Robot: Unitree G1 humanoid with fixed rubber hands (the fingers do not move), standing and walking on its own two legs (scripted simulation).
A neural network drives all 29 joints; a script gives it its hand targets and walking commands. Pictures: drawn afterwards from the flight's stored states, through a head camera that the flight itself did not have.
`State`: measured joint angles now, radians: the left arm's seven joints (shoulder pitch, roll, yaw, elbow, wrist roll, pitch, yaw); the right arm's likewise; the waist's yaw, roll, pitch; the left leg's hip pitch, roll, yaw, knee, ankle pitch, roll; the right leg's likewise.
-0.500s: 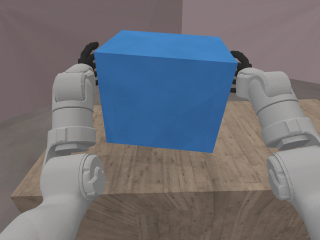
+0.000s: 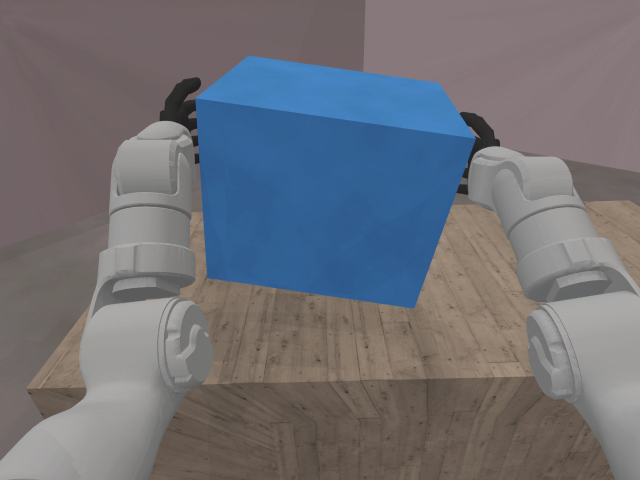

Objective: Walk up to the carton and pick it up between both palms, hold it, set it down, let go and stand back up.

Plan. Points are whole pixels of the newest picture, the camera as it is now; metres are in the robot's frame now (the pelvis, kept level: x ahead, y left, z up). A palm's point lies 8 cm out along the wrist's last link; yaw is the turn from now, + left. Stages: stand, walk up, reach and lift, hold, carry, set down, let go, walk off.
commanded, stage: hold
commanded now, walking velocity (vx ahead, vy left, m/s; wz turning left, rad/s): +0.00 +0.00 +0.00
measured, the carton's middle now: (327, 176) +0.42 -0.01 +0.28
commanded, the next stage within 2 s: set down in 1.60 s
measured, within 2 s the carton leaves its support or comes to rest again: neither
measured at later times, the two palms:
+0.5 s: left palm (177, 145) +0.37 +0.17 +0.35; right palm (485, 159) +0.36 -0.18 +0.32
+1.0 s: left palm (181, 143) +0.38 +0.16 +0.35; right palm (480, 167) +0.37 -0.18 +0.31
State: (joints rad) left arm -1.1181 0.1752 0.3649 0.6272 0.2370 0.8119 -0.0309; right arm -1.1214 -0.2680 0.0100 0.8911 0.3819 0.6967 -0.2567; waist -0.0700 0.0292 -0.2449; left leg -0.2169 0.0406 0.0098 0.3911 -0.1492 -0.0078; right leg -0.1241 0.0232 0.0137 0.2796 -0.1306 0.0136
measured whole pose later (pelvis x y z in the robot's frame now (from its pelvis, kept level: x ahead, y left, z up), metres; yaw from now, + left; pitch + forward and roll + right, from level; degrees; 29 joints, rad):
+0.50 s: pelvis +0.00 +0.00 +0.00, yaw +0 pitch -1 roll -2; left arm -1.09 0.18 0.36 0.57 0.20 0.87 -0.03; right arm -1.12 -0.29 0.05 0.78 0.39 0.80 -0.29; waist -0.07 0.03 -0.25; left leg -0.22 0.04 0.01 0.39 -0.15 -0.01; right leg -0.12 0.02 0.01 0.28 -0.13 0.01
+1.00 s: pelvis +0.01 +0.00 +0.00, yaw +0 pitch -1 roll -2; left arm -1.12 0.18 0.37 0.65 0.24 0.81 -0.03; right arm -1.13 -0.27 0.01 0.91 0.38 0.70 -0.26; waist -0.07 0.03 -0.25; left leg -0.22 0.04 0.01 0.39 -0.16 -0.01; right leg -0.12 0.02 0.02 0.28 -0.14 0.01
